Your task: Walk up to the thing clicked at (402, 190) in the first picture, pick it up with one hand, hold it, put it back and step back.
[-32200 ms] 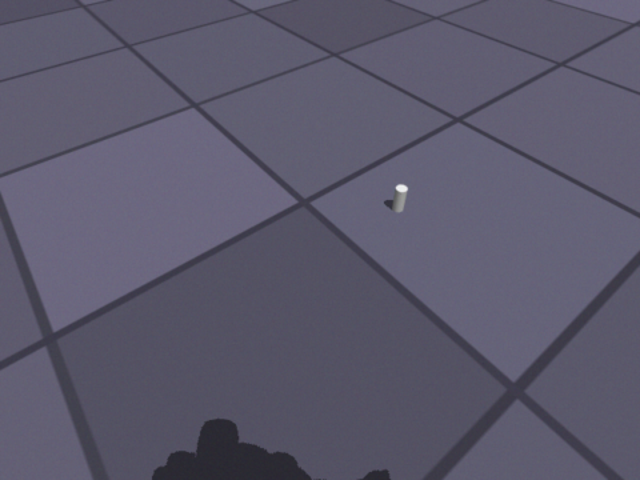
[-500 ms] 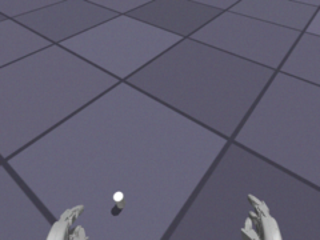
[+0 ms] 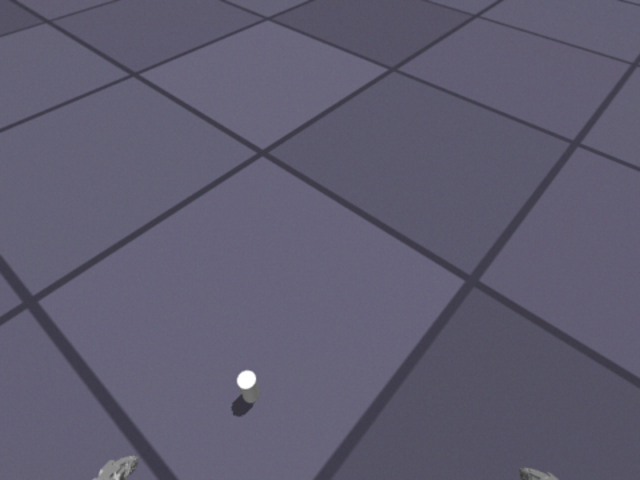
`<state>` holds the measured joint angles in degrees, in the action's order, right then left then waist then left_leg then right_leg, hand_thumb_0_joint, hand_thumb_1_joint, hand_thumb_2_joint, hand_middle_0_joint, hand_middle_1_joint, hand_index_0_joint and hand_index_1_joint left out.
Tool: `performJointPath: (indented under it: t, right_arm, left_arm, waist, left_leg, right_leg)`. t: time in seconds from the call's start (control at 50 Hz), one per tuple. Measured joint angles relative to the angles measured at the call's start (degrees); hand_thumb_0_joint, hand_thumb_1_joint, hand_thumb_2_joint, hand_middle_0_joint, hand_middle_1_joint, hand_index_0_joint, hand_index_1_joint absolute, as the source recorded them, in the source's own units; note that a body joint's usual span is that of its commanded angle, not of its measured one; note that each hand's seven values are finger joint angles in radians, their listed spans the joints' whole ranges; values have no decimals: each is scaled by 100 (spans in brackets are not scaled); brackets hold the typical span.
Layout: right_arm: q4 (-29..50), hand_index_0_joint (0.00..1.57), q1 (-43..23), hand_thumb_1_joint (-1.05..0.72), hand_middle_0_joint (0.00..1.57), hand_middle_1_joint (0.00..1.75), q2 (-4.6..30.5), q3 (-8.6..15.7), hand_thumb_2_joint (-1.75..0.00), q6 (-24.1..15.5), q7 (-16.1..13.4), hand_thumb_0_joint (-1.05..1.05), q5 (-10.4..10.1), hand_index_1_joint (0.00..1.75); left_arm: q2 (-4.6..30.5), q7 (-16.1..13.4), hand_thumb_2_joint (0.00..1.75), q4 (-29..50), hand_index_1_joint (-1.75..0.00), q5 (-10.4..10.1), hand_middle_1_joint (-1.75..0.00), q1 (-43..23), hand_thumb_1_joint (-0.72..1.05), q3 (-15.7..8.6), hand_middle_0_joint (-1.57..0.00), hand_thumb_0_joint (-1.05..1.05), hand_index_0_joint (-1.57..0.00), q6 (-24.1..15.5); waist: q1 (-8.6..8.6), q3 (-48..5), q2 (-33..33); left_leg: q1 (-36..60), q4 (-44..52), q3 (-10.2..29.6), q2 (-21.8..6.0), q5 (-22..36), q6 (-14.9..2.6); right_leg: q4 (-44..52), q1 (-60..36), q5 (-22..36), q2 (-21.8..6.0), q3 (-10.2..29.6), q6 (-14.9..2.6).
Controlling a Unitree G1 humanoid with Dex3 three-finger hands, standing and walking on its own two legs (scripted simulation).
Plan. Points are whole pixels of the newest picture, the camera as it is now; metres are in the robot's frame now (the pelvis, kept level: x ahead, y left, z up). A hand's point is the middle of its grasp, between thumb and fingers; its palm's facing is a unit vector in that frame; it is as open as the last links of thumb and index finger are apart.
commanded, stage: stand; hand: left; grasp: from above
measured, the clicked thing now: (249, 387) +0.47 +0.22 -0.68
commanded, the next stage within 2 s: none
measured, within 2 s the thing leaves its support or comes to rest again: neither
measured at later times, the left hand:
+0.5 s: hand out of the picture +0.04 +0.24 -0.13, palm faces +0.04 -0.94 -0.33, open 7.4 cm
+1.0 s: hand out of the picture +0.05 +0.23 -0.12, palm faces +0.02 -0.94 -0.34, open 7.4 cm
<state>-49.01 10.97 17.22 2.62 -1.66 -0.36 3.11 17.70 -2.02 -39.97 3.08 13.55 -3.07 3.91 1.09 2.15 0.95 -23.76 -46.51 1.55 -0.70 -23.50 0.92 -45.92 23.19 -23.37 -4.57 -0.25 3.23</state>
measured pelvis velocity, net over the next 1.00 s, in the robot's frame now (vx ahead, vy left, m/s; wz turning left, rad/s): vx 0.00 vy -0.01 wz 0.01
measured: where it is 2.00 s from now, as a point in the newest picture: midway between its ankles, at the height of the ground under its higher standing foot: outside the picture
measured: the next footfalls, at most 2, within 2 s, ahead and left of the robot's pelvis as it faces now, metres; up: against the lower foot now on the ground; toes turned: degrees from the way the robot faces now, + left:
none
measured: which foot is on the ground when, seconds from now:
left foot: down 0.00-1.00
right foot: down 0.00-1.00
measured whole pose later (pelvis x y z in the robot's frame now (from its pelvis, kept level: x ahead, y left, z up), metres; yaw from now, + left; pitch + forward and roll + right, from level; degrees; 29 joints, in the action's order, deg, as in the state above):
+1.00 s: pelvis +0.00 -0.01 +0.04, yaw +0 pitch -4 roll +0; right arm -64.1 9.4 18.0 1.2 0.1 -0.5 1.3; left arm 17.8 -0.8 -65.3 1.4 8.3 -2.2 0.3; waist 0.3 4.2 -1.1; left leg -7.7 -22.8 2.4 -2.2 -11.4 2.4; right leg -22.0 6.7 -11.3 -3.0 -2.2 2.2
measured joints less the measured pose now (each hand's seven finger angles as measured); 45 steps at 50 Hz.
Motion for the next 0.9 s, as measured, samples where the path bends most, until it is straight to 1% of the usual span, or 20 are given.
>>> performJointPath:
  t: [0.08,0.16,0.36,0.56,0.76,0.9]
  right_arm:
    - [-271,20,70,-91,21,30,15,54,-90,56,-28,1,-9,30]
    - [-507,20,71,-91,21,30,-34,33,-90,91,-64,1,-45,30]
    - [-961,20,-35,-91,21,30,-160,-54,-90,155,-68,1,-135,30]
    - [-1275,20,-91,-91,21,30,-89,-56,-90,183,-59,0,-157,30]
    - [-1430,20,-118,-91,21,30,41,-66,-90,167,-45,0,-171,30]
    - [-1474,20,-139,-91,21,30,63,-102,-90,178,-19,0,-178,30]
  left_arm:
    - [-41,-2,90,-612,-30,-29,-30,27,90,-24,-21,1,-20,-105]
    - [-95,10,90,-1078,-30,-59,-30,24,90,-9,-21,1,-20,-177]
    - [-148,32,90,-1885,-30,-95,-30,-93,90,52,-21,1,-20,-296]
    - [-68,51,90,-2250,-30,-108,-30,-303,90,66,-21,1,-20,-320]
    - [-15,94,90,-2437,-30,-130,-30,-406,90,77,-21,0,-20,-341]
    - [11,113,90,-2499,-30,-146,-30,-472,90,85,-21,0,-20,-350]
  waist:
    - [-2,31,-68]
    - [11,66,-116]
    - [-15,135,-193]
    - [-30,152,-152]
    - [-59,169,-186]
    - [-71,205,-205]
  left_leg:
    - [272,249,25,-20,98,-7]
    - [548,580,28,-22,259,-6]
    - [1141,1470,78,-33,740,32]
    - [1461,2003,82,-55,1046,66]
    - [1575,2254,72,-94,1184,107]
    - [1587,2319,80,-136,1207,135]
  right_leg:
    - [334,-320,141,20,-44,13]
    - [690,-611,313,24,-66,13]
    - [1596,-1237,779,39,-158,-4]
    - [2099,-1545,1070,64,-183,-27]
    - [2275,-1615,1174,102,-180,-65]
    - [2344,-1627,1199,144,-191,-95]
